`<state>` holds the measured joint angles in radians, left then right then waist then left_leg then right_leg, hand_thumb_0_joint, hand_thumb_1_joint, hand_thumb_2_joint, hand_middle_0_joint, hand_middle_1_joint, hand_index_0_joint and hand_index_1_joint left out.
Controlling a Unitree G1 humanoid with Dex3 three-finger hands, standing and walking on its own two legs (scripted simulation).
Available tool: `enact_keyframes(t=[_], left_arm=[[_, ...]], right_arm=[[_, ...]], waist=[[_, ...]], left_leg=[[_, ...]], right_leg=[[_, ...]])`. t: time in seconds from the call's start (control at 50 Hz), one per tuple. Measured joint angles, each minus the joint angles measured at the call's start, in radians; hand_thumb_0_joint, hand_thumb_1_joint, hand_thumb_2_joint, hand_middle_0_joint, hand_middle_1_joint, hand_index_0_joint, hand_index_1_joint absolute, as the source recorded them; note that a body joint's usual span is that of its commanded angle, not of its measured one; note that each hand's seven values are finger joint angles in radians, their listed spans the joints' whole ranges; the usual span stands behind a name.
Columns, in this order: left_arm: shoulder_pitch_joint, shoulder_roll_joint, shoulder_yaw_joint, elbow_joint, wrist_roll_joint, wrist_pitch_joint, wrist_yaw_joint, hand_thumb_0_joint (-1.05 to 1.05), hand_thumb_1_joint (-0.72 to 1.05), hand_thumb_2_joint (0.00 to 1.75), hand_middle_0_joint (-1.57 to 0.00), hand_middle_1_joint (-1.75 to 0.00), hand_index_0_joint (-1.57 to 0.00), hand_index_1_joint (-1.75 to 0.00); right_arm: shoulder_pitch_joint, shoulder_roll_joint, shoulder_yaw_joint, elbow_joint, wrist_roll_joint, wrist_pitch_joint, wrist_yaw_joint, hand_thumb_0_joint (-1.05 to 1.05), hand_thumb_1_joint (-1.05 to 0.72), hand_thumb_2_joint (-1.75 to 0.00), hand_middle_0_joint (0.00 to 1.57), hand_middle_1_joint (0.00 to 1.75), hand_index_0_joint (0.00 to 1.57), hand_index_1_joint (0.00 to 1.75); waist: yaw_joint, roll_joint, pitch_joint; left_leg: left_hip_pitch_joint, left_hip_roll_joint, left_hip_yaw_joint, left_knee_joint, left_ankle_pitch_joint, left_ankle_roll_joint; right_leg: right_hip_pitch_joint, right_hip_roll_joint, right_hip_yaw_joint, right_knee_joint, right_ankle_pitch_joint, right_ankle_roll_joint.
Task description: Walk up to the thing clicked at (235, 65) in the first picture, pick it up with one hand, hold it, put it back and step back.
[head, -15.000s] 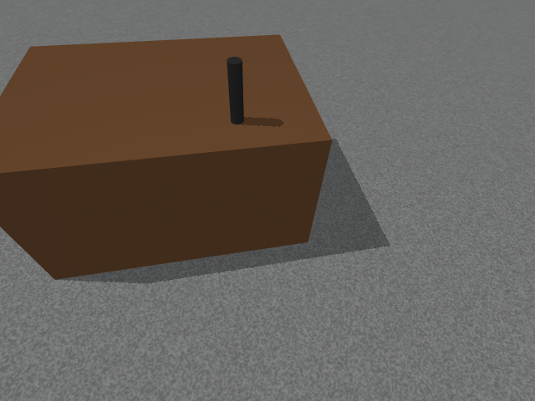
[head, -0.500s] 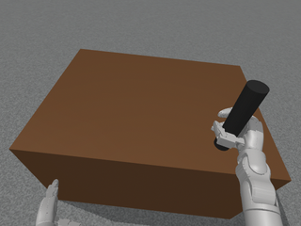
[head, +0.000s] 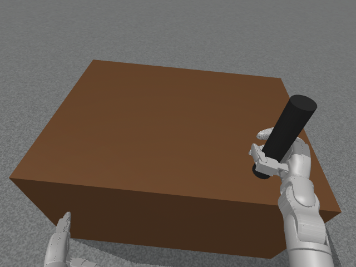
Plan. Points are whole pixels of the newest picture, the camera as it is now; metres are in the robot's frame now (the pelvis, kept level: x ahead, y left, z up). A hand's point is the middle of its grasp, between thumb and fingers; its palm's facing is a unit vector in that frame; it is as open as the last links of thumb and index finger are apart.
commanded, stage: hold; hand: right
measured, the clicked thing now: (278, 142) +0.33 -0.19 +0.15
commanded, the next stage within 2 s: crouch in 1.74 s
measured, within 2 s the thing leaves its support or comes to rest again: neither
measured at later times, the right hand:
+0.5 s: hand (264, 154) +0.33 -0.17 +0.12, palm faces +0.21 +0.98 +0.00, open 5.6 cm
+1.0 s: hand (262, 154) +0.33 -0.17 +0.11, palm faces +0.21 +0.98 +0.00, open 5.6 cm
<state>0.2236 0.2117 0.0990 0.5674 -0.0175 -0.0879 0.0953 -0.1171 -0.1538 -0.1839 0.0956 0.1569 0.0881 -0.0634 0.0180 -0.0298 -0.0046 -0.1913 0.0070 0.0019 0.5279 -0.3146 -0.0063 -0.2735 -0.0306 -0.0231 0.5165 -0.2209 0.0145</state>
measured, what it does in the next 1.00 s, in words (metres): stands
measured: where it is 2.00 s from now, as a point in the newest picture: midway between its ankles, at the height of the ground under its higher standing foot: outside the picture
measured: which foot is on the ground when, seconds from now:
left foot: down 0.00-1.00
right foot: down 0.00-1.00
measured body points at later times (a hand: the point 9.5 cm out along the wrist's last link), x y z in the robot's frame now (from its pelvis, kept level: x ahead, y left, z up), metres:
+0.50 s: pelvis +0.00 +0.00 +0.00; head -0.01 +0.01 +0.45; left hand +0.16 +0.26 -0.07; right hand +0.31 -0.22 +0.12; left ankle -0.02 +0.12 -0.73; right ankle +0.03 -0.13 -0.73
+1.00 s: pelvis +0.00 +0.00 +0.00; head +0.00 +0.02 +0.45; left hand +0.16 +0.27 -0.07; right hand +0.31 -0.22 +0.12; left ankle -0.02 +0.12 -0.73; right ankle +0.03 -0.13 -0.73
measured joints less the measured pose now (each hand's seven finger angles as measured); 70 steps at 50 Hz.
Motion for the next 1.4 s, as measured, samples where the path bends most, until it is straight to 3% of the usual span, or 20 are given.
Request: enact_keyframes(t=[0.12, 0.5, 1.4], left_arm=[[0.012, -0.004, 0.002, -0.004, -0.002, -0.001, -0.013, -0.01, -0.53, 0.06, -0.06, -0.06, -0.06, -0.06], [0.000, -0.001, -0.002, 0.022, 0.001, -0.015, -0.008, -0.01, -0.54, 0.06, -0.06, -0.06, -0.06, -0.06], [-0.006, -0.004, 0.001, 0.028, 0.004, -0.004, -0.004, -0.01, -0.55, 0.06, -0.07, -0.06, -0.05, -0.06]], right_arm=[[0.016, 0.000, -0.015, -0.005, 0.005, 0.009, 0.002, 0.00, -0.15, -1.09, 0.99, 1.11, 0.99, 1.10], [-0.006, 0.005, 0.004, 0.018, -0.005, -0.003, -0.007, 0.00, -0.15, -1.09, 0.99, 1.11, 0.98, 1.10], [-0.003, 0.005, 0.005, 0.014, -0.002, -0.002, -0.006, 0.00, -0.15, -1.09, 0.99, 1.11, 0.98, 1.10]], waist=[[-0.001, -0.003, 0.001], [-0.002, 0.000, 0.006], [-0.006, -0.002, 0.007]], left_leg=[[0.002, 0.000, -0.006, -0.008, 0.006, -0.001], [0.014, -0.002, -0.006, -0.022, 0.014, 0.000], [0.036, -0.001, -0.001, -0.038, 0.014, 0.003]], right_leg=[[0.005, 0.000, -0.006, -0.009, 0.004, -0.002], [0.016, -0.002, -0.006, -0.020, 0.010, 0.000], [0.039, -0.001, -0.002, -0.041, 0.014, 0.003]])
